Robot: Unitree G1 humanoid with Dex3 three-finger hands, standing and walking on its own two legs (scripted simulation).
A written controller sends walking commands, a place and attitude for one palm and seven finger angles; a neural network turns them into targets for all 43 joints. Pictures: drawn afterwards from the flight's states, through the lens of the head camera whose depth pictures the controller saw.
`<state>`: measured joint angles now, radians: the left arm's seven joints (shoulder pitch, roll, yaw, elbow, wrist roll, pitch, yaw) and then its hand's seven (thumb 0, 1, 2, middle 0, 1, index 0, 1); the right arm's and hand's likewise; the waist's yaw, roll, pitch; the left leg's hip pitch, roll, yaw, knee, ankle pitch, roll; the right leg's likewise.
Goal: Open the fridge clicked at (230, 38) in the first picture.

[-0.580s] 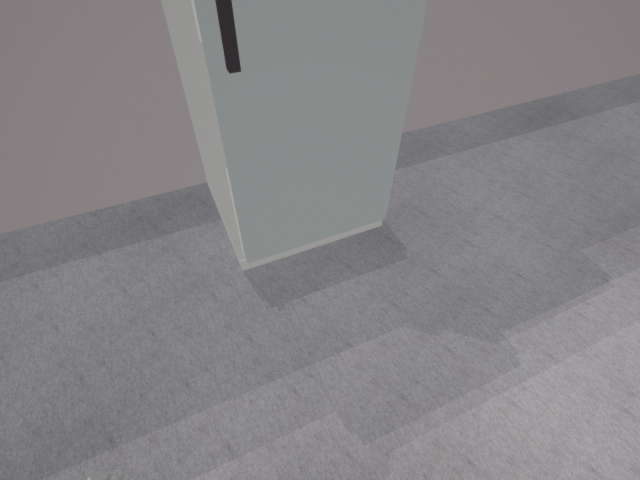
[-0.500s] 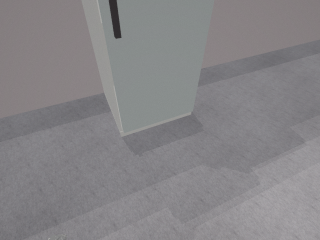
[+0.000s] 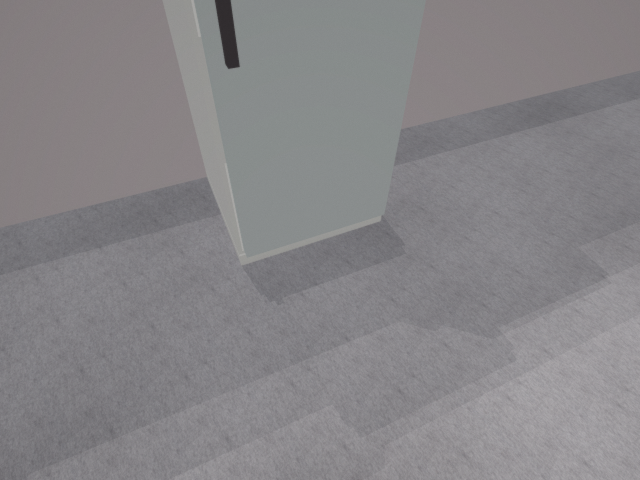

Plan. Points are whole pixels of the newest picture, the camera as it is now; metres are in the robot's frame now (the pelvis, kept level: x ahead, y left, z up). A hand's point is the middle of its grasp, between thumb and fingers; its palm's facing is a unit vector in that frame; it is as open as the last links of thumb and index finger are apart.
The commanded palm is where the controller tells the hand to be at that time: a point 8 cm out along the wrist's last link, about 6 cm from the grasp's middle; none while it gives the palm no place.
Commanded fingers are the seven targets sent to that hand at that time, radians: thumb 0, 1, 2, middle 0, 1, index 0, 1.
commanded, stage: stand and wait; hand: left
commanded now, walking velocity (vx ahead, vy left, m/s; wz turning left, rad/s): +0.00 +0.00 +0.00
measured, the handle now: out of the picture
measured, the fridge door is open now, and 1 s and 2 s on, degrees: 0 0 0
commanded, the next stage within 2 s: look at it before walking up in 0.24 s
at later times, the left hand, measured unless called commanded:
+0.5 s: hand out of the picture +0.09 +0.24 -0.15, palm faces -0.03 -0.94 -0.34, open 7.4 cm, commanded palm none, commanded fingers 0.00 0.90 0.90 -0.20 -0.30 -0.20 -0.30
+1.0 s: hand out of the picture +0.08 +0.24 -0.15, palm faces -0.03 -0.94 -0.34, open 7.4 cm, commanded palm none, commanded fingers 0.00 0.90 0.90 -0.20 -0.30 -0.20 -0.30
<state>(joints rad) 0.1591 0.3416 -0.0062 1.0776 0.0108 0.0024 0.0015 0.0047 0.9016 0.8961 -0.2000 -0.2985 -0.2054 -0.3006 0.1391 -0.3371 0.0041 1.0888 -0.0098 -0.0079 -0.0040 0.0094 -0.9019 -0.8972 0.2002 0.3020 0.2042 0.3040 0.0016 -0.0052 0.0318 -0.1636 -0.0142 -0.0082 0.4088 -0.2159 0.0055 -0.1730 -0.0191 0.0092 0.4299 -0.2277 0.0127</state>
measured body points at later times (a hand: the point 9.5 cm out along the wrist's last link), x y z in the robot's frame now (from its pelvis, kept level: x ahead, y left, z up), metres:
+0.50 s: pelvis +0.00 -0.01 +0.00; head +0.00 -0.01 +0.45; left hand +0.09 +0.29 -0.13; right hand +0.08 -0.30 -0.13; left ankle +0.00 +0.12 -0.74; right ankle +0.00 -0.13 -0.74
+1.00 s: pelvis +0.01 +0.00 +0.00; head +0.01 -0.01 +0.45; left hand +0.09 +0.29 -0.13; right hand +0.09 -0.30 -0.13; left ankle +0.00 +0.12 -0.74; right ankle +0.00 -0.13 -0.74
